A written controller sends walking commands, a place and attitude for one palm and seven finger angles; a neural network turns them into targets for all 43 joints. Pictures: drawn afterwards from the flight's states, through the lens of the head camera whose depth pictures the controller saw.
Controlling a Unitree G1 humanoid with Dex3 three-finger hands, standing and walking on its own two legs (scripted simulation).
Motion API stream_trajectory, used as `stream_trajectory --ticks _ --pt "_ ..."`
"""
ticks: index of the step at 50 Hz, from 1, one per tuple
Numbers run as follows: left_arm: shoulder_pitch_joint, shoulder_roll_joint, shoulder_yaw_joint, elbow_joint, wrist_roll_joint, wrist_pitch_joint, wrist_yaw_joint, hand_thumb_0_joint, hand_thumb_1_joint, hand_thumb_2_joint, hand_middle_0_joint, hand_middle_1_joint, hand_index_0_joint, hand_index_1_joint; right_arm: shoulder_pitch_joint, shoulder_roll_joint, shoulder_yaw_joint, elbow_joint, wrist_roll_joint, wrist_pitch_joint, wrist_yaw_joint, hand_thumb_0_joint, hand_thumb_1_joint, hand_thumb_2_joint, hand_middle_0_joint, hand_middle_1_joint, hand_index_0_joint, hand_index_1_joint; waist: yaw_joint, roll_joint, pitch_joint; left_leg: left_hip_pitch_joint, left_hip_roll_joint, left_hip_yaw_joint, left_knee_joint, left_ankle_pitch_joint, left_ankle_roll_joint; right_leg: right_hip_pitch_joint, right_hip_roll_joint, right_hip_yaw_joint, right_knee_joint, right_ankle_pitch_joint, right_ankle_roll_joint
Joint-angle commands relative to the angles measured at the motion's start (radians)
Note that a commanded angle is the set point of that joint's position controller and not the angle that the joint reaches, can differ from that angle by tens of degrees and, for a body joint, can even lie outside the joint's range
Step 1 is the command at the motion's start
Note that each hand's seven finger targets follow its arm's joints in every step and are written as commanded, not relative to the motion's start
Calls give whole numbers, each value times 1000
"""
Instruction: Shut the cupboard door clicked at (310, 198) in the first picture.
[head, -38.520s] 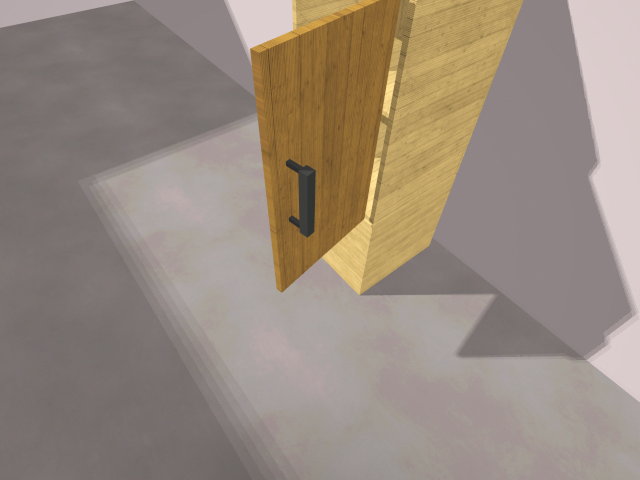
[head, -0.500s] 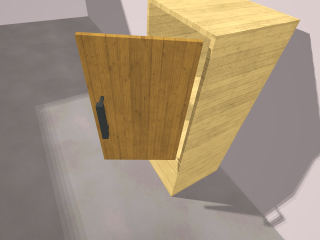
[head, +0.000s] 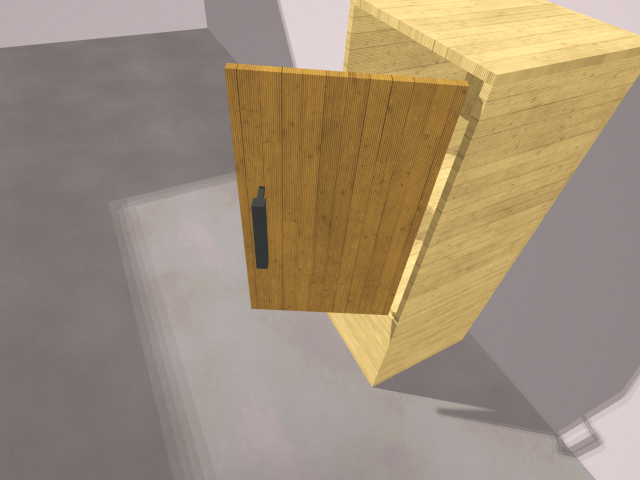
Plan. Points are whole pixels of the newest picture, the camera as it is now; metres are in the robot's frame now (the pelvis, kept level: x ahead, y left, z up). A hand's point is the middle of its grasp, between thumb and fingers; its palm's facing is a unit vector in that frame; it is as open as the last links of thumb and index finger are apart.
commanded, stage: come to a stop and stand still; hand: left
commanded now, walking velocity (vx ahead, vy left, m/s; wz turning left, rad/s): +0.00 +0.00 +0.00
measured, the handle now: (262, 228) +0.54 +0.15 -0.04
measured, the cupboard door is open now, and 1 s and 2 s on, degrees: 62 62 62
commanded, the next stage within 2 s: look again from close up in 0.46 s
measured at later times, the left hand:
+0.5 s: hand out of the picture -0.05 +0.17 -0.18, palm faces +0.05 -0.99 -0.13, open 7.3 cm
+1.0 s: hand out of the picture -0.01 +0.18 -0.18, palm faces +0.02 -0.99 -0.13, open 7.3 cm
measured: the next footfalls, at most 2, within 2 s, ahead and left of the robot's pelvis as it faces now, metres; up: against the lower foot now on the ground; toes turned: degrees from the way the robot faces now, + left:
right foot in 1.72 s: +0.18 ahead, -0.22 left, +0.00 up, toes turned -1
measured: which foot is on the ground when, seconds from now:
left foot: down 0.00-1.00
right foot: down 0.00-1.00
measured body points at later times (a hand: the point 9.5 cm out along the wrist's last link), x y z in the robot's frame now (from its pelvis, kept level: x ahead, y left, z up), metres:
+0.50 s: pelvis +0.01 +0.02 +0.00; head +0.00 +0.06 +0.45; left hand -0.05 +0.23 -0.17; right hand +0.03 -0.21 -0.14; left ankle +0.07 +0.03 -0.74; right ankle +0.02 -0.12 -0.74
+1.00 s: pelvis +0.03 +0.02 +0.00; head +0.03 +0.06 +0.45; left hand -0.01 +0.23 -0.17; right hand +0.02 -0.20 -0.14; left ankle +0.07 +0.03 -0.74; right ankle +0.02 -0.12 -0.74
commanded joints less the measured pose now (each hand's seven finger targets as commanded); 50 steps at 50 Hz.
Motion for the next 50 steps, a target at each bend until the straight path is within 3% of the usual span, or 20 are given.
stream_trajectory --ticks 1,7,13,18,23,27,33,36,44,50 --pt "69 46 2 -15 -4 -25 6 0 900 900 -200 -300 -200 -300 4 -137 -31 -39 6 -27 -12 0 -900 -900 200 300 200 300 0 15 85 -51 206 -282 -240 -405 -44 -26 -56 96 -77 -89 -29" --pt "102 34 -6 17 -1 -30 11 0 900 900 -200 -300 -200 -300 -3 -136 -30 -21 10 -28 -12 0 -900 -900 200 300 200 300 -4 5 94 -26 209 -293 -253 -407 -49 -54 -59 108 -85 -89 -22" --pt "142 22 -6 43 2 -24 14 0 900 900 -200 -300 -200 -300 -13 -135 -33 -9 12 -29 -15 0 -900 -900 200 300 200 300 6 67 96 -27 218 -313 -297 -438 -65 -50 -46 84 -37 -63 -11" --pt "143 16 -4 52 1 -23 17 0 900 900 -200 -300 -200 -300 -7 -126 -34 0 13 -32 -18 0 -900 -900 200 300 200 300 9 24 91 -19 219 -316 -300 -401 -77 -36 -50 88 -43 -42 -10" --pt "133 14 -4 56 -1 -26 19 0 900 900 -200 -300 -200 -300 12 -117 -33 15 14 -36 -20 0 -900 -900 200 300 200 300 4 28 79 16 218 -319 -304 -361 -95 -41 -54 100 -50 -34 -12" --pt "122 13 -6 56 -3 -28 19 0 900 900 -200 -300 -200 -300 21 -109 -30 23 14 -37 -20 0 -900 -900 200 300 200 300 6 3 93 4 214 -315 -296 -339 -91 -29 -61 109 -66 -20 -14" --pt "116 17 -4 61 -5 -26 19 0 900 900 -200 -300 -200 -300 39 -102 -30 41 15 -39 -23 0 -900 -900 200 300 200 300 4 30 69 47 217 -320 -308 -313 -111 -37 -59 103 -52 -16 -13" --pt "108 17 -5 59 -5 -27 20 0 900 900 -200 -300 -200 -300 42 -98 -29 44 15 -39 -22 0 -900 -900 200 300 200 300 6 0 86 28 218 -309 -299 -308 -102 -29 -66 112 -67 -6 -13" --pt "88 17 -9 57 -8 -31 21 0 900 900 -200 -300 -200 -300 56 -88 -25 55 16 -47 -24 0 -900 -900 200 300 200 300 -2 20 65 85 215 -289 -274 -208 -105 -36 -75 123 -76 32 -12" --pt "73 16 -12 57 -8 -33 21 0 900 900 -200 -300 -200 -300 54 -86 -25 57 16 -48 -23 0 -900 -900 200 300 200 300 -5 13 87 68 211 -278 -270 -217 -98 -32 -80 135 -93 36 -12"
